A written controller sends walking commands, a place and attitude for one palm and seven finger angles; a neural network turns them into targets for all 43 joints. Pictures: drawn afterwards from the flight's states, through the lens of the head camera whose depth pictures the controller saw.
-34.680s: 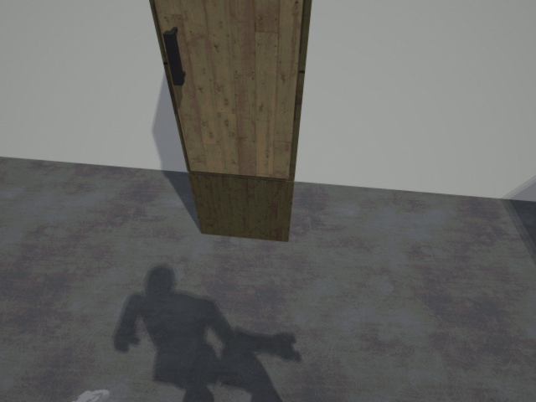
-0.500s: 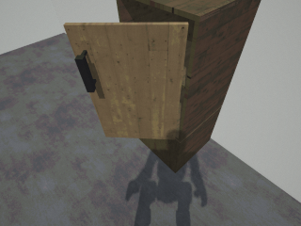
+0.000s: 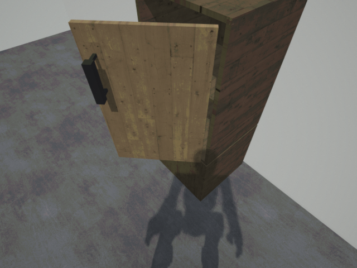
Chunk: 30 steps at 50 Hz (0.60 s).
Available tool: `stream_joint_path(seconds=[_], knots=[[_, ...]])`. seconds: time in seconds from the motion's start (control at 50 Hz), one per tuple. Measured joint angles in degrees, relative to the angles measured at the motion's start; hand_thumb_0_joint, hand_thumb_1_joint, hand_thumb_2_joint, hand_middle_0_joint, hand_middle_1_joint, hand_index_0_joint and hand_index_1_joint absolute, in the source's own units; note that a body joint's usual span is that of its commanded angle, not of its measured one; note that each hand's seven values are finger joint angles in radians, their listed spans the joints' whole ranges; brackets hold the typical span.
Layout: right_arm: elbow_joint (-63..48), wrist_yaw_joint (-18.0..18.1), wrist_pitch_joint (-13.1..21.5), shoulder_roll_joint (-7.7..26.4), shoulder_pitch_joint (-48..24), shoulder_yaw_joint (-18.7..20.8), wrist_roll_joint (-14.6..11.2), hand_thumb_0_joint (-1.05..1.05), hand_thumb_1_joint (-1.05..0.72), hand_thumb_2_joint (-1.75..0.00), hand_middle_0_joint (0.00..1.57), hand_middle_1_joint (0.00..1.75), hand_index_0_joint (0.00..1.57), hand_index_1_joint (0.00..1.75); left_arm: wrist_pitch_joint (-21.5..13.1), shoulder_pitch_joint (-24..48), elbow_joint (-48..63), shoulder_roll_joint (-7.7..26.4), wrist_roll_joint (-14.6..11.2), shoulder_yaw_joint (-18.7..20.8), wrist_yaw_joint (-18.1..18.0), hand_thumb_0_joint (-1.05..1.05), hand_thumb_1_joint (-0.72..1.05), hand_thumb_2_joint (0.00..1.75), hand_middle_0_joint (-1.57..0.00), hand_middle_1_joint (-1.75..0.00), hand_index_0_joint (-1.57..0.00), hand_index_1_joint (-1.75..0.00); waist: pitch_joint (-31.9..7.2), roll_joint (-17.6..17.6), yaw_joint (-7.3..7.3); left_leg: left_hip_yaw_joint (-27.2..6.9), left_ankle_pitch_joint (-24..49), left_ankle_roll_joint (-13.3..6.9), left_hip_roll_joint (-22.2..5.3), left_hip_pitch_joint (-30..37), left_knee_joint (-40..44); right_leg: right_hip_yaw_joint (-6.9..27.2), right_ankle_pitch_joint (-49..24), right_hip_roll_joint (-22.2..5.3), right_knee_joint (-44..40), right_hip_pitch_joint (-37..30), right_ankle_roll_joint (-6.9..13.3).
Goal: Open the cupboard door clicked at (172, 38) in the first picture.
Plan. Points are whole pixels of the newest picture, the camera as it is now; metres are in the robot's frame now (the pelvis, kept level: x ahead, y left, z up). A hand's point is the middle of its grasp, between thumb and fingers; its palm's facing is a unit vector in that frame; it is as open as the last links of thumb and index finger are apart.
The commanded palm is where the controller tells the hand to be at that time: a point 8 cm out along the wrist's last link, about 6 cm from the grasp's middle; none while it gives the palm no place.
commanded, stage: come to a stop and stand still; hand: left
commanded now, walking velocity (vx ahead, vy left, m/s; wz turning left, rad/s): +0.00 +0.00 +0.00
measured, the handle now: (97, 79) +0.58 +0.27 +0.10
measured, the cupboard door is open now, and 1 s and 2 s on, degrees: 44 44 44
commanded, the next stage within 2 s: look again from close up in 0.04 s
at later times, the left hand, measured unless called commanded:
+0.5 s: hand out of the picture +0.03 +0.18 -0.17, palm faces +0.01 -0.98 -0.21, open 7.4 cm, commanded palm none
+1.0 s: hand (93, 215) +0.22 +0.20 +0.02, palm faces +0.17 -0.98 -0.04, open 7.8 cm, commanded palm +0.13 +0.25 -0.04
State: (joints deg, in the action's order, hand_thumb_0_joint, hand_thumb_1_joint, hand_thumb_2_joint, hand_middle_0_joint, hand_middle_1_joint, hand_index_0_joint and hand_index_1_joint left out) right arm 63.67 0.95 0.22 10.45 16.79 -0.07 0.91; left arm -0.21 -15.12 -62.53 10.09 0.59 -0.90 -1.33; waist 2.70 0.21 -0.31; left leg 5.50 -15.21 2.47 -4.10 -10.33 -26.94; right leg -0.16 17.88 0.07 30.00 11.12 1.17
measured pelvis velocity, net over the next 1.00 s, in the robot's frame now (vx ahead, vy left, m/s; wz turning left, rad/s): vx -0.01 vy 0.01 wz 0.07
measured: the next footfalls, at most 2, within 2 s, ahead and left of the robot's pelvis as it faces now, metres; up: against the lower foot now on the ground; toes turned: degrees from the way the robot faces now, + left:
none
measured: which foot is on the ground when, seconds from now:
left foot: down 0.00-1.00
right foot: down 0.00-1.00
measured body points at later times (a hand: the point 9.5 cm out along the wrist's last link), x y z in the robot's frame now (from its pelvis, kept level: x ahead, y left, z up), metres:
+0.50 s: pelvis +0.02 +0.00 +0.00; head +0.04 +0.00 +0.45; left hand +0.03 +0.24 -0.16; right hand +0.03 -0.22 -0.16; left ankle -0.01 +0.15 -0.74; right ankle -0.02 -0.10 -0.74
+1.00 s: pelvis -0.01 +0.01 -0.02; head +0.00 -0.01 +0.43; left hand +0.20 +0.25 +0.02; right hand +0.16 -0.24 -0.11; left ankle -0.01 +0.15 -0.74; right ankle -0.02 -0.10 -0.74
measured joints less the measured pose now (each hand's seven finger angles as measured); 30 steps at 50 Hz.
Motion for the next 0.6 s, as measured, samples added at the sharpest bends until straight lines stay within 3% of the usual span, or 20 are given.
stream_joint_path(seconds=[0.22, 0.6], knots=[[0.1, 0.2, 0.4, -1.5, -2.2, -0.1, 0.1, 0.00, -0.91, -0.89, 0.20, 0.30, 0.20, 0.30, -0.2, 1.4, -0.3, 0.2, 0.1, 0.4, -0.2, 0.00, 0.91, 0.90, -0.20, -0.30, -0.20, -0.30, -0.5, -0.4, 0.23, -0.1, -0.5, 0.1, -0.1, 0.6, 0.3, -0.1, 0.3, 0.2, -0.7, -0.8, 0.0], [0.6, 0.5, 0.6, -1.2, -3.6, 0.1, 0.0, 0.00, -0.90, -0.89, 0.20, 0.30, 0.20, 0.30, -0.3, 1.3, -0.5, 0.2, 0.2, 0.7, -0.1, 0.00, 0.90, 0.90, -0.20, -0.30, -0.20, -0.30, 0.1, -0.9, 0.57, -0.1, -0.8, -0.1, 0.2, 1.3, 1.2, -0.2, 0.5, -0.2, -1.8, -1.7, -0.3]])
